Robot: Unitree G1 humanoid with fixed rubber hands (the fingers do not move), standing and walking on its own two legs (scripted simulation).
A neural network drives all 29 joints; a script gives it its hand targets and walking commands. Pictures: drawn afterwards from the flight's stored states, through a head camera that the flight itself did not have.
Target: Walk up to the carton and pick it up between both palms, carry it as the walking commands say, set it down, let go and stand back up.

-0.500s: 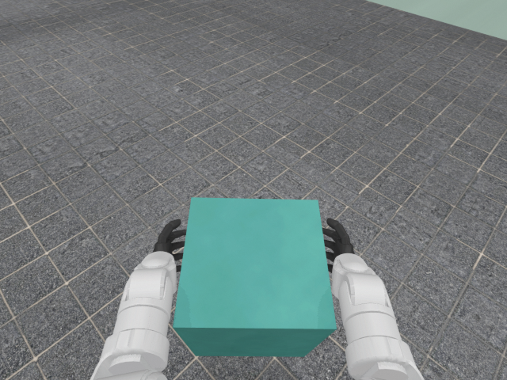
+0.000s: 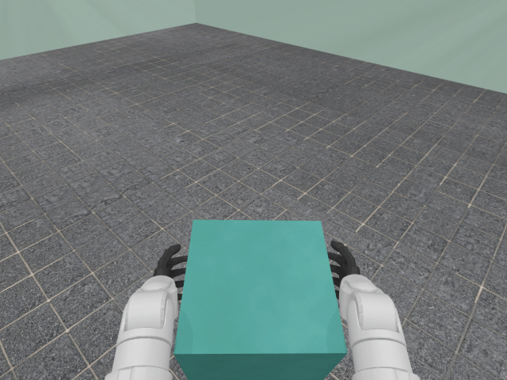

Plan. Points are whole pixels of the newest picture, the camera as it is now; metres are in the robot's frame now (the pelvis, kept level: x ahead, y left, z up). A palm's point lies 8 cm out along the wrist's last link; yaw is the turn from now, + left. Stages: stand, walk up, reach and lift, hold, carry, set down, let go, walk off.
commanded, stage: reach and lift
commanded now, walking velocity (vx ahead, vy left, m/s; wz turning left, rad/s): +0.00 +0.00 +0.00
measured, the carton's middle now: (255, 310) +0.27 +0.00 -0.02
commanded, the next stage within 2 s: hold in 0.90 s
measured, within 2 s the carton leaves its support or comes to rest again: neither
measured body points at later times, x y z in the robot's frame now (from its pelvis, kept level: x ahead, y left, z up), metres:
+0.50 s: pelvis -0.01 -0.01 +0.00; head -0.02 -0.01 +0.45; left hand +0.31 +0.16 +0.02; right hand +0.32 -0.15 +0.03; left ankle +0.03 +0.12 -0.74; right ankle +0.03 -0.12 -0.74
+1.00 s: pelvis +0.00 -0.01 +0.00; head -0.04 -0.02 +0.45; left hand +0.27 +0.14 +0.02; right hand +0.28 -0.16 +0.02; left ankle +0.03 +0.12 -0.74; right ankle +0.03 -0.12 -0.74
